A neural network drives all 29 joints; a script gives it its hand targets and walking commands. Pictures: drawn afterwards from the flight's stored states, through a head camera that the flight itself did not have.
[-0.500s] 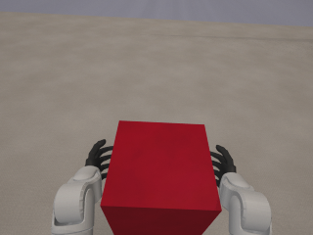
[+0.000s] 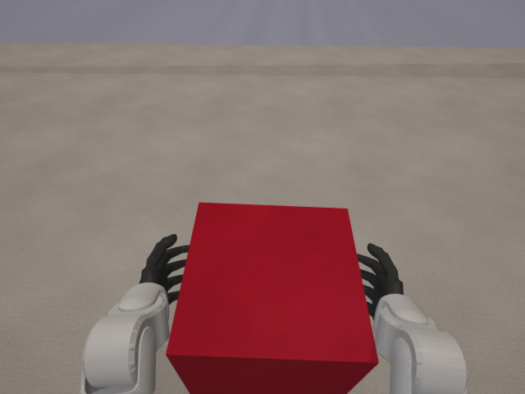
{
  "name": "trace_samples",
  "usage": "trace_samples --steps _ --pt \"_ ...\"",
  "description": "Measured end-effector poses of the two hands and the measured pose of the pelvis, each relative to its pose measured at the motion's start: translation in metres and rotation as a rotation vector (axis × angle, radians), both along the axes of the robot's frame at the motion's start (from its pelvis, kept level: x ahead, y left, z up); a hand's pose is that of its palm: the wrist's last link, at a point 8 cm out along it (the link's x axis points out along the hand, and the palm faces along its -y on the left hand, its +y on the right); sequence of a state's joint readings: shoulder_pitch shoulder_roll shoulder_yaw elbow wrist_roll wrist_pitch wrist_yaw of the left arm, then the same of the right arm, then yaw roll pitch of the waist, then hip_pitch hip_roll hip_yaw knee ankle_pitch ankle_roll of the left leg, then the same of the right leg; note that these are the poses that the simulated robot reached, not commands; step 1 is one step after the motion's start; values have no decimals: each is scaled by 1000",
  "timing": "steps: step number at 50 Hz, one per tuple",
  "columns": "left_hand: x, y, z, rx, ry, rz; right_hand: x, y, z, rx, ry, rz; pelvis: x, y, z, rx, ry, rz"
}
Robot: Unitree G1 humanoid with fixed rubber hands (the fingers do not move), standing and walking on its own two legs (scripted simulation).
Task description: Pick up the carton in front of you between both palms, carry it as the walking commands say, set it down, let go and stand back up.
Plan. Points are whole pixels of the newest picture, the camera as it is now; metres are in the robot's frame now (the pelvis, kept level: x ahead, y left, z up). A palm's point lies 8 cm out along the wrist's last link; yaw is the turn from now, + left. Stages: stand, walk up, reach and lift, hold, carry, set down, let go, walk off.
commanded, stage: carry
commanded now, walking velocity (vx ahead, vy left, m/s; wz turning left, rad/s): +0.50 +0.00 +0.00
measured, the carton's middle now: (268, 311) +0.26 +0.00 +0.04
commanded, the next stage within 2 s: none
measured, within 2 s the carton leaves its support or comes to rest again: neither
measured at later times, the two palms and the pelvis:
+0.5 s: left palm (187, 161) +0.56 +0.18 +0.10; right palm (330, 163) +0.55 -0.12 +0.11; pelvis +0.32 +0.03 +0.00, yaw -1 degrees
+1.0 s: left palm (211, 99) +0.83 +0.16 +0.12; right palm (321, 104) +0.83 -0.14 +0.11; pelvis +0.58 +0.01 +0.01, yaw +0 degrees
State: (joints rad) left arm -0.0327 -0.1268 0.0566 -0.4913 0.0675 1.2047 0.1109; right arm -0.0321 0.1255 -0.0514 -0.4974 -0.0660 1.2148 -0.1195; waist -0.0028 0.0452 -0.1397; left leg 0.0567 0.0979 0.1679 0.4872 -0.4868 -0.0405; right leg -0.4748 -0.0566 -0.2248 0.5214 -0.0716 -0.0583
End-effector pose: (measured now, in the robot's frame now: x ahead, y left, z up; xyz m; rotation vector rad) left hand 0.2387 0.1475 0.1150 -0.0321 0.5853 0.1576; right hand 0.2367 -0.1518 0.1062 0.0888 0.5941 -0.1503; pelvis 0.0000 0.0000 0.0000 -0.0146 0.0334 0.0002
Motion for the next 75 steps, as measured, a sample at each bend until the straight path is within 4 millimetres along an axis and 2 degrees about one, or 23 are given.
trace_samples --steps 4,9,15,18,21,25,27,29,34,38,43,47,51,55,61,67,75 --pt "45 -7 -6 -1 84 29 53 -7 -5 3 85 26 39 -13 11 13 15 23" --pt "91 -7 5 -4 106 60 108 -7 6 1 106 57 91 -19 29 34 30 23" --pt "165 -5 22 -8 50 43 177 -5 23 -3 50 40 165 -13 35 38 35 12" --pt "209 0 23 -12 35 24 214 0 25 -8 35 21 207 -4 31 29 31 9" --pt "255 11 12 -24 39 9 256 10 18 -20 39 7 253 8 22 17 25 1" --pt "321 28 -16 -54 60 -8 317 28 -1 -51 60 -9 316 28 2 23 10 -18" --pt "347 34 -29 -63 118 -15 341 34 -11 -60 117 -17 338 35 5 26 15 -29" --pt "369 36 -33 -58 166 -30 358 36 -16 -55 166 -32 358 41 13 16 21 -41" --pt "425 38 -25 -55 171 -56 406 38 -8 -51 171 -60 411 48 30 -9 35 -37" --pt "467 39 -14 -59 125 -42 452 39 3 -54 125 -48 456 46 34 -18 35 -27" --pt "519 34 0 -50 47 -9 514 34 13 -44 48 -14 516 33 28 -2 18 -20" --pt "567 21 5 -17 -6 3 567 21 10 -17 -6 3 564 19 10 6 1 -6" --pt "600 15 2 5 56 10 602 15 2 5 56 9 589 14 14 -2 13 12" --pt "619 17 1 -2 85 25 625 17 3 0 84 23 609 12 19 7 14 15" --pt "647 24 2 -18 63 29 654 24 7 -17 64 27 637 16 17 0 26 16" --pt "663 30 -11 -21 88 25 669 29 -4 -30 88 28 650 22 13 2 31 16" --pt "670 36 -36 -1 127 9 675 37 -29 -44 125 50 651 28 10 1 22 17"
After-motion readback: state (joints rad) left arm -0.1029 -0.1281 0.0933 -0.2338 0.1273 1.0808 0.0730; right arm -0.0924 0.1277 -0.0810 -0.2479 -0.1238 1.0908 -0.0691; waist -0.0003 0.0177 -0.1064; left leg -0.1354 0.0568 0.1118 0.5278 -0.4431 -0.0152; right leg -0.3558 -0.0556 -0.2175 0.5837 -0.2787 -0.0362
